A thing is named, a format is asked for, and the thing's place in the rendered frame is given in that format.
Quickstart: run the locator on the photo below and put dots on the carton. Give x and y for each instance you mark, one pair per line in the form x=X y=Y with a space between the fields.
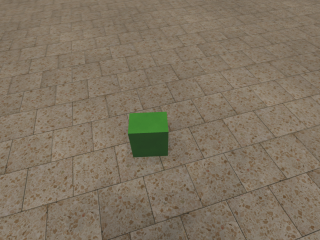
x=148 y=134

